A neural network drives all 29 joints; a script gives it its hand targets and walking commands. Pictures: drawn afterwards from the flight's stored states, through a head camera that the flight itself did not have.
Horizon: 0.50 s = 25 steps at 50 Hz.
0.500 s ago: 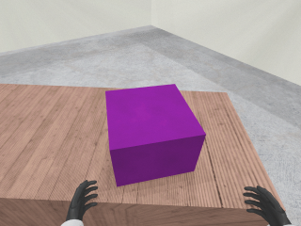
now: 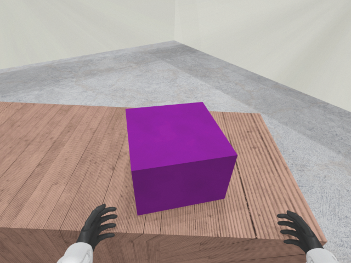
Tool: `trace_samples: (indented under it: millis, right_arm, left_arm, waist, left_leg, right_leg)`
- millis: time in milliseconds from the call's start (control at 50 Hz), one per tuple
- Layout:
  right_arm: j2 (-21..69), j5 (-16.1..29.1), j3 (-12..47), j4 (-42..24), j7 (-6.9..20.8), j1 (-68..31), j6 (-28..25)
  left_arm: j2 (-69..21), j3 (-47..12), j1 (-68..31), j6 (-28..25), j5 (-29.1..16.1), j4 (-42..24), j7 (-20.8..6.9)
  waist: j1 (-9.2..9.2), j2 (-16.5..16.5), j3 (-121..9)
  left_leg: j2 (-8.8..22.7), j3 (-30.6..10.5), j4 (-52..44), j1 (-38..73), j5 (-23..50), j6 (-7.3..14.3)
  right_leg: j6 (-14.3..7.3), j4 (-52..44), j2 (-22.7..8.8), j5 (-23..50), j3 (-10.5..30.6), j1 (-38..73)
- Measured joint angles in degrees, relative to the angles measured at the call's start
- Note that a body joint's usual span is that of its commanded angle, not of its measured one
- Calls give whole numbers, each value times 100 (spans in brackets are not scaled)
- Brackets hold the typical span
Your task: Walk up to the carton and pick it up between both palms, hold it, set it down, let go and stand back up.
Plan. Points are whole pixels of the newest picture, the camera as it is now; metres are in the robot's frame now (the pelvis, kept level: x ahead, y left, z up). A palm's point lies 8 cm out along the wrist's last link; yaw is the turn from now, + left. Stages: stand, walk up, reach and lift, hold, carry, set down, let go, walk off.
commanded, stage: set down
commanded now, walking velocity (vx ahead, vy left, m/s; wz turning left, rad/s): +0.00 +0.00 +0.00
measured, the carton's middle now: (173, 152) +0.47 +0.02 +0.01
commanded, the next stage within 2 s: let go in 0.54 s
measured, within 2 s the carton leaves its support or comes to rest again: neither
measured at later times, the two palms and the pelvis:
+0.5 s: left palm (88, 241) +0.21 +0.21 -0.01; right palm (310, 246) +0.19 -0.28 +0.00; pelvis +0.00 +0.00 +0.00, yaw +0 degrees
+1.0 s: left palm (88, 241) +0.21 +0.21 -0.01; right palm (310, 246) +0.19 -0.28 +0.00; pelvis +0.00 +0.00 +0.00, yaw +0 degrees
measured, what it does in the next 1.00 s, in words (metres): stands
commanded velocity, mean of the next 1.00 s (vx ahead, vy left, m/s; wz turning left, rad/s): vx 0.00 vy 0.00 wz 0.00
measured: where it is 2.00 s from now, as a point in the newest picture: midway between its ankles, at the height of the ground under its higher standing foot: outside the picture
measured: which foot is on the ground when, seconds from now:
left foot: down 0.00-1.00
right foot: down 0.00-1.00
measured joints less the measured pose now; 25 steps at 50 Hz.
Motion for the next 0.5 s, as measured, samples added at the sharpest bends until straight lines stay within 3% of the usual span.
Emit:
trace_samples:
  millis: [500]
  right_arm:
    - [22,-83,-17,0,-13,-29,22]
  left_arm:
    - [-5,28,-21,17,26,2,-37]
  waist:
    - [0,0,97]
  left_leg:
    - [-1,0,0,107,3,3]
  right_leg:
    - [0,0,0,-7,0,106]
